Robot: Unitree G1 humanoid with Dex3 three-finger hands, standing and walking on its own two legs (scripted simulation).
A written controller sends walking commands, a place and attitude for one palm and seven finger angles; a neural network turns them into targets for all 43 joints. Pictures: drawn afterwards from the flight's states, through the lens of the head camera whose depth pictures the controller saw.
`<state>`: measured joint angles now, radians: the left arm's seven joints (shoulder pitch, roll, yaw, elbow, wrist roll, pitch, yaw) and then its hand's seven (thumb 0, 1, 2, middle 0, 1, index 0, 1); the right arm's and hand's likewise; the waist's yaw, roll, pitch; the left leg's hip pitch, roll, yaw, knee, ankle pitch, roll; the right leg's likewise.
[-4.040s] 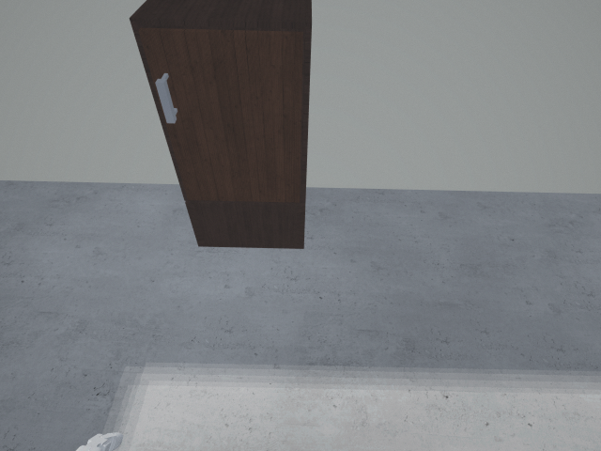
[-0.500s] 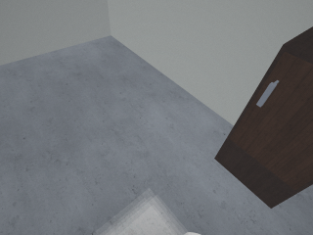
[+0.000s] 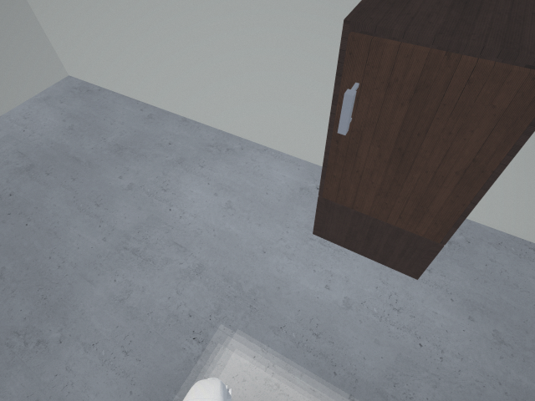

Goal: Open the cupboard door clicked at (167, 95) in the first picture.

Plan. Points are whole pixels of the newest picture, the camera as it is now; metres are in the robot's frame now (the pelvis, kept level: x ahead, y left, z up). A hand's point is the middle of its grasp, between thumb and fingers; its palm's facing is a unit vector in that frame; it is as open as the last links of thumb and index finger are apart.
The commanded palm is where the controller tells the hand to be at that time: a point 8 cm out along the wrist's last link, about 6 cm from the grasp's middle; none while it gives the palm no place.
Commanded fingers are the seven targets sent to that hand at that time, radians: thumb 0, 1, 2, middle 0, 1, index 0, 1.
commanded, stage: turn to face it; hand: left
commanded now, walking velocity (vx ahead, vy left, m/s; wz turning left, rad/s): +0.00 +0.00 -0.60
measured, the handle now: (349, 108) +0.80 -0.17 -0.05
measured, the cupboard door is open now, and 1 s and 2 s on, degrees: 0 0 0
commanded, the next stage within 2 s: take the last steps up to it in 0.62 s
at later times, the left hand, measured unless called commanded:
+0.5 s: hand out of the picture +0.12 +0.25 -0.17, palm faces -0.23 -0.95 -0.21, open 7.4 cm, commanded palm none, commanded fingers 0.00 0.90 0.90 -0.20 -0.30 -0.20 -0.30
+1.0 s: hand out of the picture +0.12 +0.17 -0.16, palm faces -0.35 -0.91 -0.22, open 7.3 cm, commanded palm none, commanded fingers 0.00 0.90 0.90 -0.20 -0.30 -0.20 -0.30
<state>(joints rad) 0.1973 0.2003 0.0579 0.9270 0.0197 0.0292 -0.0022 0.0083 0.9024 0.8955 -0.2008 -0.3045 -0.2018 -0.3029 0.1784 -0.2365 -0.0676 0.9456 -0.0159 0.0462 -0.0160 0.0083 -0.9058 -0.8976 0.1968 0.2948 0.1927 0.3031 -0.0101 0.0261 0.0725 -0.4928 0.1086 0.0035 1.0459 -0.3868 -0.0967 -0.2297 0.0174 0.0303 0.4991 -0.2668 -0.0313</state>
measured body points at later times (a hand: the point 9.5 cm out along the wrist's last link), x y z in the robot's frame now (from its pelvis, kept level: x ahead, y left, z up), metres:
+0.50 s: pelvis +0.00 +0.07 +0.00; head +0.04 +0.07 +0.45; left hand +0.14 +0.30 -0.15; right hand -0.01 -0.19 -0.13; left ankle +0.04 +0.16 -0.74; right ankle -0.08 -0.07 -0.67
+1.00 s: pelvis +0.00 +0.02 +0.00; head -0.01 +0.01 +0.45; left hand +0.14 +0.22 -0.14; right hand -0.08 -0.21 -0.16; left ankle +0.07 +0.14 -0.69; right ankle -0.07 -0.05 -0.74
